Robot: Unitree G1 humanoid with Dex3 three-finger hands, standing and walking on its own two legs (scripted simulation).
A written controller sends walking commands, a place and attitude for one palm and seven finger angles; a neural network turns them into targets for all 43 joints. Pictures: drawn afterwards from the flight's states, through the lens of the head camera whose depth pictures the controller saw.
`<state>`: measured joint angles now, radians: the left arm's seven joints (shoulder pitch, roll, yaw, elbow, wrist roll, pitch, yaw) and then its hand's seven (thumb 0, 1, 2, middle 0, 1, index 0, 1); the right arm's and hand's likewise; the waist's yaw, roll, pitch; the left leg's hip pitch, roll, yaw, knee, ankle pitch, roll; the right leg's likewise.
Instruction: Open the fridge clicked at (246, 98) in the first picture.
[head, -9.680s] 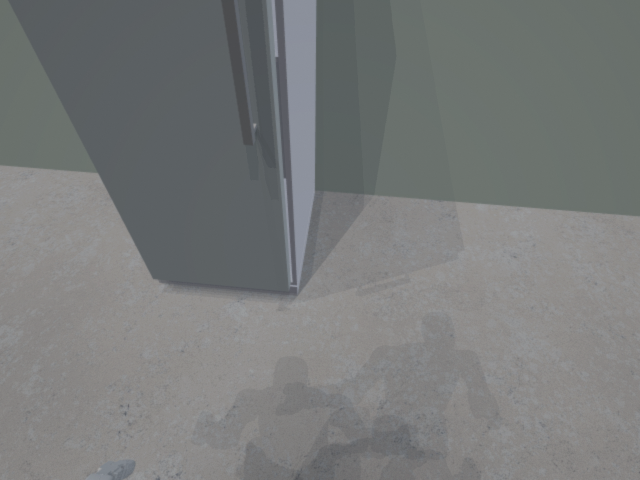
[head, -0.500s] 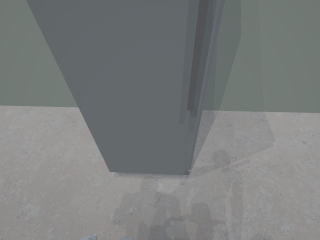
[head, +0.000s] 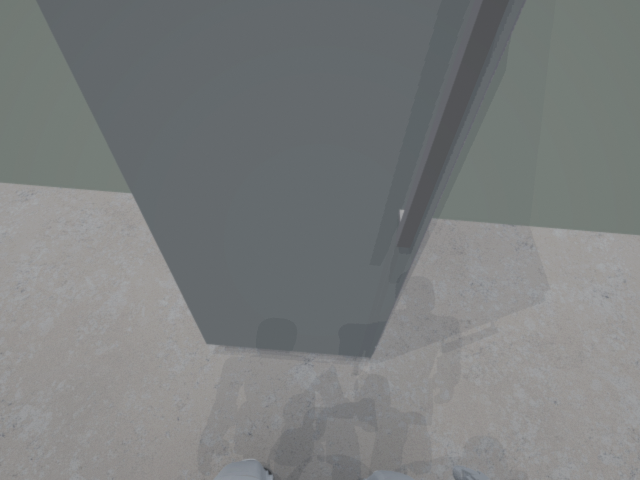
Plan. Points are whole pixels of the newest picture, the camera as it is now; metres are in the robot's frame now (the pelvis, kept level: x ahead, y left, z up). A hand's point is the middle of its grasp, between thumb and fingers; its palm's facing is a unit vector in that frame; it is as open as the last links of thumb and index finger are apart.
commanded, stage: come to a stop and stand still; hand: right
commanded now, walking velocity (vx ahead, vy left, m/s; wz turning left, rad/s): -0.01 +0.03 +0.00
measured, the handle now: (448, 97) +0.48 -0.09 +0.23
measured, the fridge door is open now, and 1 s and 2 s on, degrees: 0 0 0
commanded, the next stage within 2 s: look again from close up in 1.66 s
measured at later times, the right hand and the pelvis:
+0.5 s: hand out of the picture -0.05 -0.22 -0.17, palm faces +0.02 +0.98 -0.22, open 7.4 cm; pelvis -0.05 -0.04 +0.01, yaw +2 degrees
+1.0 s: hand out of the picture -0.12 -0.16 -0.17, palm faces +0.04 +0.99 -0.13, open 7.4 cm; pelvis -0.09 -0.02 +0.01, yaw +1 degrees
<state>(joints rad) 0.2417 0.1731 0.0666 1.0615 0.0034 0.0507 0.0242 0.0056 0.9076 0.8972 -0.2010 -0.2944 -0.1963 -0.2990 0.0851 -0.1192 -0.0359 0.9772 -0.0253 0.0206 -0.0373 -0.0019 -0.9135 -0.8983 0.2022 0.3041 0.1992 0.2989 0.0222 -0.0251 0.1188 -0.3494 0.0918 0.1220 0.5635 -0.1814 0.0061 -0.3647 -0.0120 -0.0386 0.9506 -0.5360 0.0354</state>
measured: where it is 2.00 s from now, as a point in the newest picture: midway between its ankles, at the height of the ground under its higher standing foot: outside the picture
